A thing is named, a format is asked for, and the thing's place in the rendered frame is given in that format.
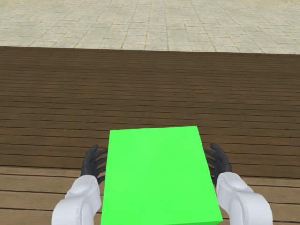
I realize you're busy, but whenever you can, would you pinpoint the robot left forearm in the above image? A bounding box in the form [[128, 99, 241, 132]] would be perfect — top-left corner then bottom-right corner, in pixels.
[[51, 175, 102, 225]]

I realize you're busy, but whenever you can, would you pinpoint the robot right forearm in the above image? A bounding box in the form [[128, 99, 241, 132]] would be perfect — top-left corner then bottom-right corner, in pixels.
[[216, 172, 273, 225]]

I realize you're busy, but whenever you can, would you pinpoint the left robot hand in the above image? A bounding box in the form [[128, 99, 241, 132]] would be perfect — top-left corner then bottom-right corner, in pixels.
[[80, 144, 108, 184]]

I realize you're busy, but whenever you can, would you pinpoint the carton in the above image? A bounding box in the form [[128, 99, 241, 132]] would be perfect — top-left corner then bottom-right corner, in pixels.
[[101, 126, 223, 225]]

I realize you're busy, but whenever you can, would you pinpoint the right robot hand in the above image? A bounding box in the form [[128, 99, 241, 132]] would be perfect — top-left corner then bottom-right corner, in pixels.
[[203, 143, 232, 187]]

